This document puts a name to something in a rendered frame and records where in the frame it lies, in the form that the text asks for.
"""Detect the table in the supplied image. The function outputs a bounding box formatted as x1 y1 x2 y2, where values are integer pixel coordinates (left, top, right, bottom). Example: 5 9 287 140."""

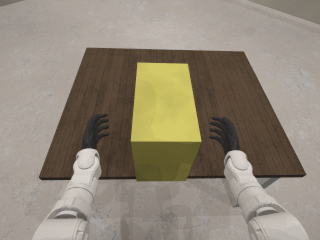
38 47 307 208

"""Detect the robot left hand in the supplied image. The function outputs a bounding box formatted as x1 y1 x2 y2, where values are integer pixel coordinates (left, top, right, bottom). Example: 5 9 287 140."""
81 113 109 150

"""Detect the robot right forearm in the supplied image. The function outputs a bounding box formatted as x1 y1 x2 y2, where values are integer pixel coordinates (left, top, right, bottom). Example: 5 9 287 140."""
224 150 309 240

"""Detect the carton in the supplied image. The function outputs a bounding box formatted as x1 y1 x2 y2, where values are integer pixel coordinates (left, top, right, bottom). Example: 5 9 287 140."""
130 62 202 182

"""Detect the robot left upper arm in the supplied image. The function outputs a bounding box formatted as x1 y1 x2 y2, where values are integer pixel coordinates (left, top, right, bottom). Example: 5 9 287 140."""
34 218 90 240

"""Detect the robot left forearm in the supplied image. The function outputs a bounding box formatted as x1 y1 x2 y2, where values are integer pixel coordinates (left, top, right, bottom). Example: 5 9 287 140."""
32 148 102 240

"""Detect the robot right hand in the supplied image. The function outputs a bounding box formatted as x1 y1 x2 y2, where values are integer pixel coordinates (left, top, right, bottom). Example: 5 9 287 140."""
209 116 241 155

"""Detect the robot right upper arm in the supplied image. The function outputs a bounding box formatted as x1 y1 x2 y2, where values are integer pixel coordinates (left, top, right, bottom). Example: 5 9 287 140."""
247 211 308 240

